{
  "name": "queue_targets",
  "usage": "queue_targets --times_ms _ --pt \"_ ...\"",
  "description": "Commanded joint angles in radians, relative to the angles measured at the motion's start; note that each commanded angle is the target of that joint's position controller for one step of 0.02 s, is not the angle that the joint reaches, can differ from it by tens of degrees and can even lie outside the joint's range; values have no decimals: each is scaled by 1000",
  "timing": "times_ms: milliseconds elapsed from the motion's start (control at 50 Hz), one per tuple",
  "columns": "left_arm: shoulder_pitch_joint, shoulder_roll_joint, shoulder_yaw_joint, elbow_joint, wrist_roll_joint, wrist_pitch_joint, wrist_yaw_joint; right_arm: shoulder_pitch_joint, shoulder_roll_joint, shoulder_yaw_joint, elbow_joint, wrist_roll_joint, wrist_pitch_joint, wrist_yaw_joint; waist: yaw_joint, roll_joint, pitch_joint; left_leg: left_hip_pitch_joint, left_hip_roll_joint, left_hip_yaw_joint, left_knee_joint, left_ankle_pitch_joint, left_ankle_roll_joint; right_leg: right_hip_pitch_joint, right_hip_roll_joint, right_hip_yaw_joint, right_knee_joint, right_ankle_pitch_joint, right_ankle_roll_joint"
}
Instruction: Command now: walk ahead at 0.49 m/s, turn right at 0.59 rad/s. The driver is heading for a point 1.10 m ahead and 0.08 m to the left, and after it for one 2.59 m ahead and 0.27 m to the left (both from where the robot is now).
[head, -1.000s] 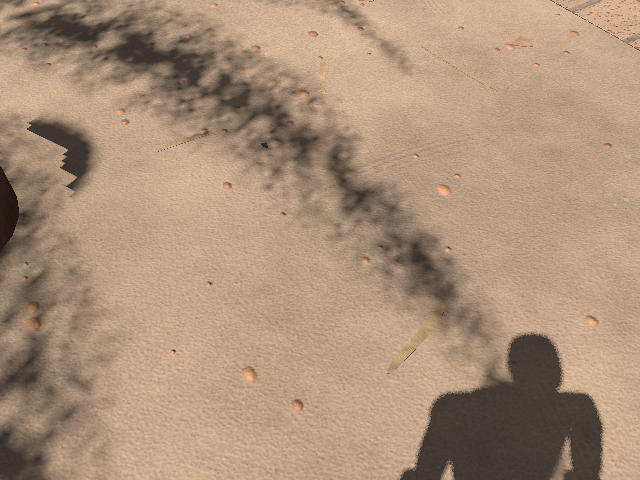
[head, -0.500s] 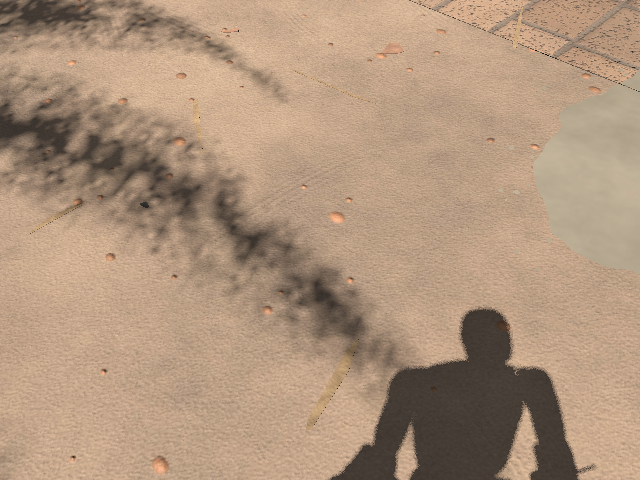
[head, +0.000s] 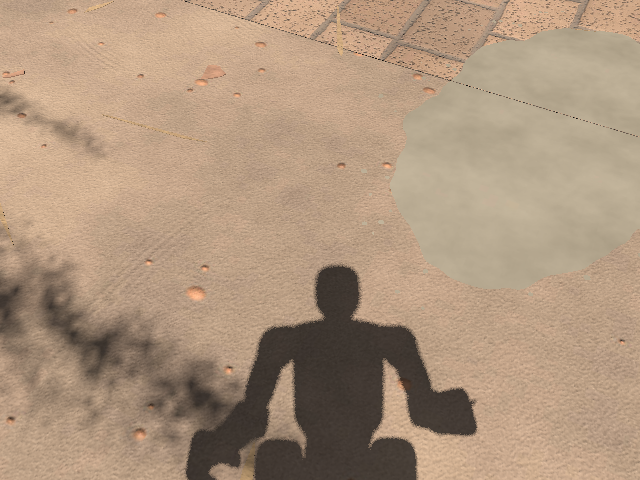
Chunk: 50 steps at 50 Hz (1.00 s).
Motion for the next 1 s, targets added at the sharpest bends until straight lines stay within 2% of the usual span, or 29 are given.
queue_targets --times_ms 20,80,120,180,240,280,320,340,360,380,400,420,440,460,480,500,540,600,700,760,800,860,880,900,920,940,960,980,1000 --pt "31 31 13 -82 -4 5 -5 32 -84 -23 -22 0 -15 4 0 111 -47 163 283 -256 -262 29 169 -179 -120 28 -7 61 3" --pt "-39 26 9 -133 7 17 -5 47 -126 -39 2 6 -21 4 -1 82 -11 163 305 -169 -297 122 192 -261 -141 30 -99 133 14" --pt "-76 33 9 -153 8 13 -12 58 -146 -45 9 4 -15 2 -10 78 -10 195 300 -104 -298 168 187 -290 -141 27 -187 230 19" --pt "-174 13 -5 -182 11 -3 -30 93 -158 -43 26 10 -4 2 -46 67 6 203 267 -17 -288 192 164 -239 -116 -19 -390 361 9" --pt "-278 11 -13 -220 9 -9 -48 146 -184 -44 48 27 11 5 -82 71 37 244 280 4 -275 146 154 -204 -91 -79 -525 356 0" --pt "-319 25 -12 -248 7 -10 -57 175 -200 -46 69 38 25 5 -84 85 54 310 314 -7 -250 157 145 -209 -78 -94 -582 280 -18" --pt "-303 51 -3 -259 12 -12 -61 176 -217 -49 80 45 40 3 -51 111 36 365 334 -1 -176 309 127 -149 -45 -125 -632 185 -48" --pt "-224 75 12 -242 16 -14 -60 158 -224 -48 82 47 48 0 7 121 -15 360 317 30 -68 477 107 -17 -8 -156 -679 195 -70" --pt "-64 124 42 -189 19 -13 -54 163 -207 -39 84 42 53 -3 83 107 -110 303 271 77 126 598 79 216 40 -183 -713 237 -96" --pt "121 208 74 -151 21 -7 -38 162 -165 -19 58 18 49 -8 156 20 -237 82 223 107 427 388 32 531 -89 -2 -683 281 -149" --pt "149 320 87 -144 25 -7 -31 263 -29 23 24 1 24 3 65 -249 -345 -322 39 58 794 -370 -30 821 -354 526 -801 145 -314" --pt "181 225 63 -149 24 -15 -34 216 -125 3 43 36 -4 12 119 -148 -423 -418 46 -132 936 -450 -17 835 -394 679 -905 116 -337" --pt "123 180 47 -144 29 -23 -38 128 -162 -11 9 66 -13 15 108 -114 -271 -498 95 -125 953 -370 -2 736 -354 502 -900 209 -285" --pt "47 146 37 -152 24 -25 -39 85 -149 -7 0 54 -14 10 74 -53 -194 -471 141 -114 893 -276 3 596 -305 359 -902 306 -249" --pt "-18 113 28 -159 26 -27 -43 67 -142 -11 3 33 -9 5 41 -22 -142 -421 170 -114 828 -217 -1 471 -264 268 -928 376 -227" --pt "-53 81 19 -164 33 -31 -45 88 -136 -15 9 28 5 5 4 -31 -123 -354 191 -125 789 -175 -1 391 -232 210 -964 405 -213" --pt "-60 87 22 -151 30 -46 -45 123 -99 -11 18 27 31 7 -28 -29 -109 -301 192 -120 738 -131 -14 321 -223 163 -1027 432 -227" --pt "-30 111 30 -117 29 -57 -34 52 -81 -8 -7 13 49 0 -27 -6 -45 -365 191 -118 606 -24 -39 297 -213 89 -1079 463 -229" --pt "34 134 34 -68 23 -45 -14 -108 -55 3 -48 16 38 14 29 -23 11 -357 149 -86 292 225 -41 321 -174 -7 -1101 386 -179" --pt "84 150 38 -31 16 -39 -11 -193 -58 7 -76 23 32 26 63 -28 39 -346 125 -71 195 237 -31 373 -198 -8 -1085 339 -171" --pt "100 154 40 -9 12 -32 -8 -226 -67 6 -97 25 27 37 65 -32 53 -366 119 -79 151 191 -8 440 -229 3 -1053 351 -161" --pt "76 172 47 6 10 -20 -2 -192 -93 -1 -100 26 19 50 30 -53 27 -305 96 -58 112 85 35 518 -258 -3 -982 477 -133" --pt "55 181 50 4 13 -15 1 -137 -111 -10 -87 25 19 51 -1 -63 -12 -215 65 -28 105 62 54 527 -245 -29 -915 633 -116" --pt "40 175 47 2 18 -8 4 -20 -140 -29 -51 23 21 46 -62 -53 -87 -51 22 9 94 64 79 510 -202 -78 -767 797 -89" --pt "51 148 35 -8 30 -4 11 141 -192 -53 -8 23 25 39 -120 -9 -197 199 57 -50 121 100 116 392 -150 -132 -535 754 -51" --pt "166 56 5 -38 42 -20 2 256 -297 -79 1 10 31 34 -89 222 -342 599 299 -504 91 -22 278 -15 -20 -166 -131 387 32" --pt "152 44 -6 -28 40 -47 -5 277 -251 -66 10 32 35 39 -96 309 -410 710 379 -854 -106 -170 340 -222 76 -35 58 -190 48" --pt "71 123 12 -53 8 -70 -16 218 -202 -49 -4 33 34 38 -103 239 -291 633 363 -768 -130 -249 290 -335 11 30 136 -157 25" --pt "-15 132 10 -78 -3 -82 -17 149 -172 -42 -28 27 35 35 -89 149 -189 488 325 -633 -135 -196 256 -343 -36 9 103 -71 7"
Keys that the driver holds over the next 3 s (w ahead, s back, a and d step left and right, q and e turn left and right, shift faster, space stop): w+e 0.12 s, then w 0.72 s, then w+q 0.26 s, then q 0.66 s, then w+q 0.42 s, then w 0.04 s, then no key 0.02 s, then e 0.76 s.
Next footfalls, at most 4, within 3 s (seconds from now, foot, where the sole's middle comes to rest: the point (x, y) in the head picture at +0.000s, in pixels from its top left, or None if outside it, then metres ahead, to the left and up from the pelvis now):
0.38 right None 0.34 -0.19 -0.77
0.92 left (338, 379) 0.68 -0.01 -0.77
1.40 right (415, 296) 0.91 -0.20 -0.77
1.84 left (321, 344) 0.77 0.03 -0.77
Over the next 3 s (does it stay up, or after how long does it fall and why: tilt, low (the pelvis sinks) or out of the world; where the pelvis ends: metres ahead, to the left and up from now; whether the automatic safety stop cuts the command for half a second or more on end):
stays up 1.03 0.06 0.01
